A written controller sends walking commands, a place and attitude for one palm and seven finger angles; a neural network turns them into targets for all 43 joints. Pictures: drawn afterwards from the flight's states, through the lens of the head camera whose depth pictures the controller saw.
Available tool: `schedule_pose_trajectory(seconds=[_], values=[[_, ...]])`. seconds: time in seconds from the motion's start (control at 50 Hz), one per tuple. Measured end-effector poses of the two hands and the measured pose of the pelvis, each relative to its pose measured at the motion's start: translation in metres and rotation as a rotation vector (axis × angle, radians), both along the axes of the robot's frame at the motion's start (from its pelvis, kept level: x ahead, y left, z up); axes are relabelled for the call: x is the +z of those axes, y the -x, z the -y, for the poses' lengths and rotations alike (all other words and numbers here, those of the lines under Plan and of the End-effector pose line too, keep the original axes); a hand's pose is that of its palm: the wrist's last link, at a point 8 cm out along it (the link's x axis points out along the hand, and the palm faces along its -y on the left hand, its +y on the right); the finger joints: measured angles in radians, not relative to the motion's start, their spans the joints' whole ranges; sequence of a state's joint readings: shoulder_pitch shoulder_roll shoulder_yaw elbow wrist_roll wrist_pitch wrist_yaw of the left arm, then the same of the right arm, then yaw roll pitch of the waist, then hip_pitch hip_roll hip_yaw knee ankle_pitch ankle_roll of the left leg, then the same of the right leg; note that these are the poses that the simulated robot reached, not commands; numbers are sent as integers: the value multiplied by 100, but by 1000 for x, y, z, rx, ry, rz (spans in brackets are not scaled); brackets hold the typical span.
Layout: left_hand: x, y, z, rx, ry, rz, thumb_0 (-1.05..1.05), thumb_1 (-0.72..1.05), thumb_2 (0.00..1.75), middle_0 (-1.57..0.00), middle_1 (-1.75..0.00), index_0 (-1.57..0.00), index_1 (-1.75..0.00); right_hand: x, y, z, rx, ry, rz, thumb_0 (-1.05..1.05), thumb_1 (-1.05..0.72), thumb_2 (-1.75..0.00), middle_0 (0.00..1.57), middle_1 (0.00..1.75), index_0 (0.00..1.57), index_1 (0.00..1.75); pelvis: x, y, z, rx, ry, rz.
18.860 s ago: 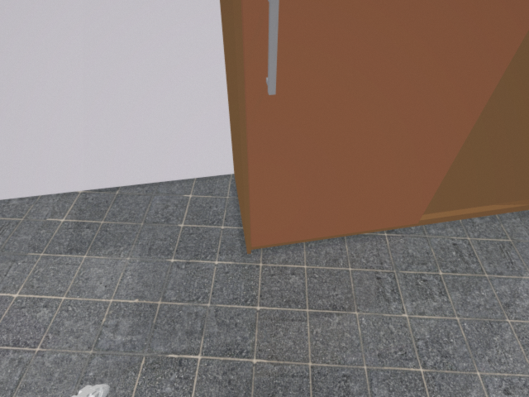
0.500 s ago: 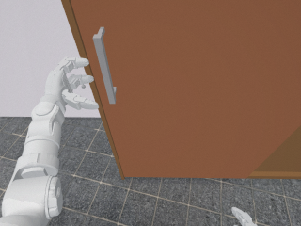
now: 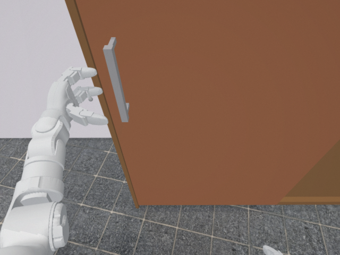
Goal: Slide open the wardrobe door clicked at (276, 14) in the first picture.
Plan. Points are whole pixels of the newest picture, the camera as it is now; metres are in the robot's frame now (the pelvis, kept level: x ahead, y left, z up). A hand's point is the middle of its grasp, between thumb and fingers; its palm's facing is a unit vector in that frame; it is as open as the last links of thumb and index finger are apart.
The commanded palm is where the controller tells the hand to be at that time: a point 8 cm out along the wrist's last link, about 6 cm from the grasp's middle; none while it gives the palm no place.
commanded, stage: move the hooked fingers beside the handle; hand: left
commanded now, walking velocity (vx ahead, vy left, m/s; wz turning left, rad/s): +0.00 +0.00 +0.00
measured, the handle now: (119, 84) +0.49 +0.14 +0.16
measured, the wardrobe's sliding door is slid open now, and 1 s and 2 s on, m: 0.00 0.00 0.00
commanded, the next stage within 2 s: feel for the door with the fingertips in 0.24 s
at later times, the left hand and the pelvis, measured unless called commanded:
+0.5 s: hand (96, 100) +0.41 +0.18 +0.17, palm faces +0.00 -1.00 +0.00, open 14.0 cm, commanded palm +0.39 +0.23 +0.17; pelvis -0.01 +0.00 +0.00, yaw +0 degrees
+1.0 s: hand (109, 95) +0.43 +0.16 +0.17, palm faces +0.02 -1.00 -0.01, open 14.0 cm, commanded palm +0.41 +0.21 +0.17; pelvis -0.01 +0.00 +0.00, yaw +1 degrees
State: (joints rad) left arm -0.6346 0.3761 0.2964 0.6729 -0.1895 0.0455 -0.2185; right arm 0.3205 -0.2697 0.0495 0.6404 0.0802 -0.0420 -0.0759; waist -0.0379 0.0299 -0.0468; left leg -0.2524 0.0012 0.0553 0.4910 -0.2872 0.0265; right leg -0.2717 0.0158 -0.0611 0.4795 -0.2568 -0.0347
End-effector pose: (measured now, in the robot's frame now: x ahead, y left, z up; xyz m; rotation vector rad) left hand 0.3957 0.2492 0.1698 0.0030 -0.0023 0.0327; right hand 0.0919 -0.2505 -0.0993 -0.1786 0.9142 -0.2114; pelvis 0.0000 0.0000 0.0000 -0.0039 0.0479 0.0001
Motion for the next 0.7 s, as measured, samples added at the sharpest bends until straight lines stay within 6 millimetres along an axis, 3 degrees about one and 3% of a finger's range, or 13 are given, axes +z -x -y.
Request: schedule_pose_trajectory(seconds=[0.16, 0.26, 0.44, 0.7], values=[[-3, 10, 0, -10, -5, -10, -1, -50, 30, -30, -120, -30, -120, 5, -16, -2, 33, 8, 44, 1, -91, -90, 20, 30, 20, 30, 0, 5, -1, 12, 1, 4], [0, 5, 3, -9, 7, -1, -1, -50, 30, -30, -120, -30, -120, 7, -21, -5, 51, 15, 56, 1, -91, -90, 20, 30, 20, 30, -1, 8, 0, 20, 2, 3], [2, 0, 9, -19, 3, 2, -1, -50, 30, -30, -120, -30, -120, 3, -10, -6, 34, -4, 42, 1, -91, -90, 20, 30, 20, 30, -1, 7, -1, 7, 0, -7], [-3, 2, 40, -35, 0, 2, -1, -50, 30, -30, -120, -30, -120, -2, -2, -7, 30, -14, 17, 1, -91, -90, 20, 30, 20, 30, -1, 10, -2, 9, 0, 5]])
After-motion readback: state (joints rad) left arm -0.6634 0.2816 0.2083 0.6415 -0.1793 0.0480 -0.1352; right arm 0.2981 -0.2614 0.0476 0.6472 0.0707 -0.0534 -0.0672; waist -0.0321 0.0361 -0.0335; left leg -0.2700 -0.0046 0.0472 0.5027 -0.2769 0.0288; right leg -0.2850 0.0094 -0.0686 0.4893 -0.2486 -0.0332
